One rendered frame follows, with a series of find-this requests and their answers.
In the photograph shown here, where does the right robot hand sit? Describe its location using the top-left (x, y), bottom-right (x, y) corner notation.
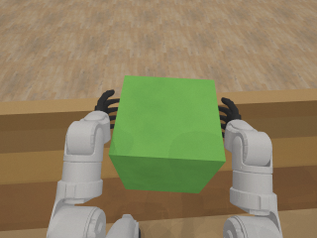
top-left (218, 97), bottom-right (242, 138)

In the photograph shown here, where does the right robot forearm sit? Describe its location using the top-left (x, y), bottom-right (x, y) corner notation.
top-left (224, 119), bottom-right (283, 238)

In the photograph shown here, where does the robot left upper arm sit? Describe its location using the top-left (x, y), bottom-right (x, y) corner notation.
top-left (47, 205), bottom-right (106, 238)

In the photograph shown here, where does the robot right upper arm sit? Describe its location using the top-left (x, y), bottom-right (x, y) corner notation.
top-left (223, 215), bottom-right (281, 238)

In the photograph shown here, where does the robot left thigh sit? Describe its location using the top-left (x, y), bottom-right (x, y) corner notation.
top-left (105, 218), bottom-right (139, 238)

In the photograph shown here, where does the left robot hand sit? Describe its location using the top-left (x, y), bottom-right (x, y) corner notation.
top-left (94, 89), bottom-right (120, 129)

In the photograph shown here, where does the carton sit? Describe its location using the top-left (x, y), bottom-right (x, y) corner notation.
top-left (108, 75), bottom-right (226, 193)

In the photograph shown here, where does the left robot forearm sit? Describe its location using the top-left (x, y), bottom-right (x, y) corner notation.
top-left (46, 110), bottom-right (111, 238)

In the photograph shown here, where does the robot left shin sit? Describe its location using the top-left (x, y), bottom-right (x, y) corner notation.
top-left (122, 214), bottom-right (135, 220)

